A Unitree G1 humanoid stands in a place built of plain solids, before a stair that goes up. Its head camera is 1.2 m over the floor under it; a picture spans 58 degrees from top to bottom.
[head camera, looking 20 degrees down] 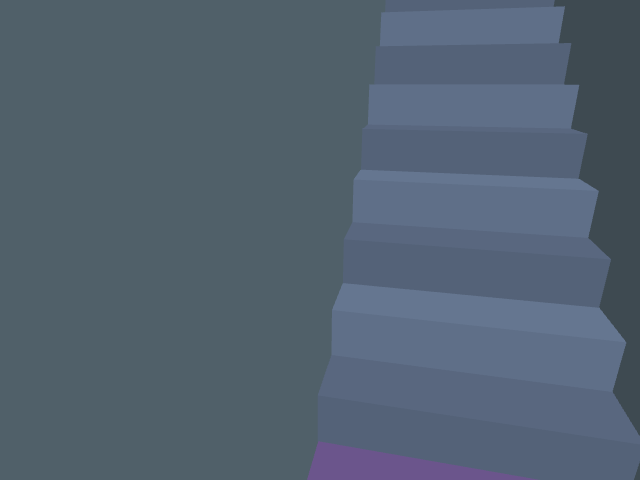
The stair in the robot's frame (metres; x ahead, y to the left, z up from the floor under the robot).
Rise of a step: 0.20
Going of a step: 0.24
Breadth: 0.99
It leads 13 degrees to the right of straight ahead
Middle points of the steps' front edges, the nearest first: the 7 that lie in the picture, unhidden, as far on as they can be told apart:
1.10 -0.47 0.20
1.33 -0.53 0.40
1.56 -0.58 0.60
1.80 -0.63 0.79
2.03 -0.68 0.99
2.26 -0.74 1.19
2.50 -0.79 1.39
